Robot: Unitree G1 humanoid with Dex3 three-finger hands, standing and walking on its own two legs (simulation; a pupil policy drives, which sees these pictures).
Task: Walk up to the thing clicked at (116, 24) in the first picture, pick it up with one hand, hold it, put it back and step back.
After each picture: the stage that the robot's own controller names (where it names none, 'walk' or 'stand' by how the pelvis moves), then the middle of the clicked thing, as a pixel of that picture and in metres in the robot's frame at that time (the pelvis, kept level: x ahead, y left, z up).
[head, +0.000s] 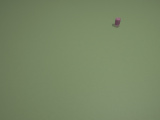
stand; (117, 22) +1.74 -0.41 -0.72
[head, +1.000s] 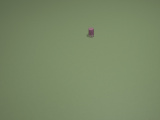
walk; (91, 32) +1.65 +0.04 -0.69
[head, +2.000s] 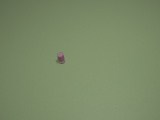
walk; (61, 58) +1.08 +0.33 -0.71
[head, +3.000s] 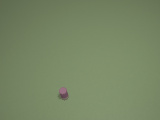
walk; (63, 93) +0.67 +0.27 -0.72
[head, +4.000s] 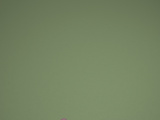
walk; out of the picture +0.43 +0.16 -0.70
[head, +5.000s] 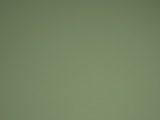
stand; out of the picture +0.36 +0.22 -0.72
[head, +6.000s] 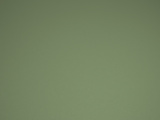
stand; out of the picture +0.36 +0.19 -0.72
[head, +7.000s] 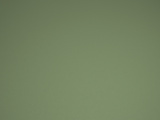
stand; out of the picture +0.35 +0.20 -0.73
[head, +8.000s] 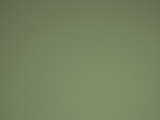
stand; out of the picture +0.35 +0.21 -0.73
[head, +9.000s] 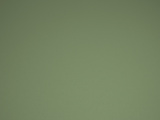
go down; out of the picture +0.33 +0.21 -0.73
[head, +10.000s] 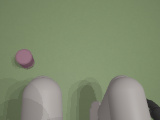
go down; (25, 59) +0.42 +0.23 -0.32
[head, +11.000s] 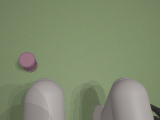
approach; (29, 62) +0.42 +0.23 -0.31
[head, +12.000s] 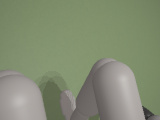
close in; out of the picture +0.42 +0.27 -0.22
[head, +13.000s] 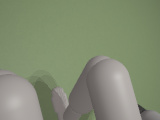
close; out of the picture +0.41 +0.29 -0.22
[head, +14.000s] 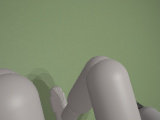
lift; out of the picture +0.39 +0.28 -0.23
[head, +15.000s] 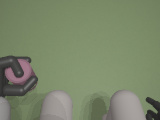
lift; (23, 76) +0.33 +0.22 -0.04
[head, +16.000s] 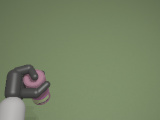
hold; (38, 88) +0.33 +0.18 +0.00
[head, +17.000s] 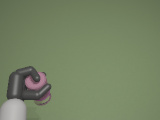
hold; (39, 89) +0.33 +0.18 -0.01
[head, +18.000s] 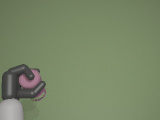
crouch; (33, 86) +0.34 +0.19 -0.06
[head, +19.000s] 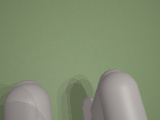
lower; out of the picture +0.47 +0.29 -0.11
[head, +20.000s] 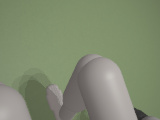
lower; out of the picture +0.43 +0.30 -0.23
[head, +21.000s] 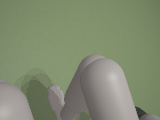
lower; out of the picture +0.43 +0.30 -0.23
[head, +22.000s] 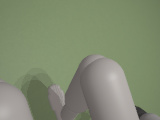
lower; out of the picture +0.43 +0.30 -0.23
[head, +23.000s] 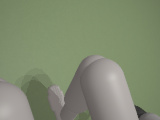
lower; out of the picture +0.42 +0.30 -0.23
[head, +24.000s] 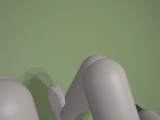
open; out of the picture +0.42 +0.29 -0.23
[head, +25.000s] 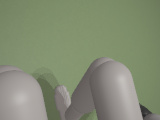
stand; out of the picture +0.42 +0.29 -0.23
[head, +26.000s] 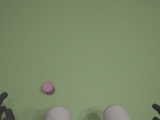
walk; (49, 88) +0.42 +0.21 -0.51
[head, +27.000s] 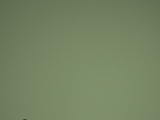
stand; out of the picture +0.36 +0.20 -0.67
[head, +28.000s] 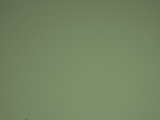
stand; out of the picture +0.37 +0.20 -0.67
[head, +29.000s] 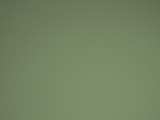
stand; out of the picture +0.39 +0.19 -0.72
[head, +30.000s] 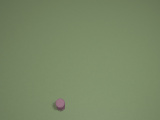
walk; (60, 105) +0.44 +0.13 -0.71
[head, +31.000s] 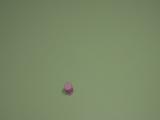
walk; (68, 88) +0.60 +0.18 -0.69
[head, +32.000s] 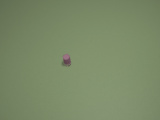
walk; (67, 60) +0.93 +0.25 -0.70
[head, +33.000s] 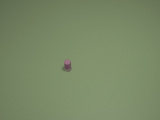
stand; (67, 65) +1.00 +0.21 -0.71
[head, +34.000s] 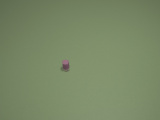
stand; (66, 65) +1.02 +0.21 -0.72
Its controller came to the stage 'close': yes
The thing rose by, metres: 0.71
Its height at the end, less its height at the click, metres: +0.00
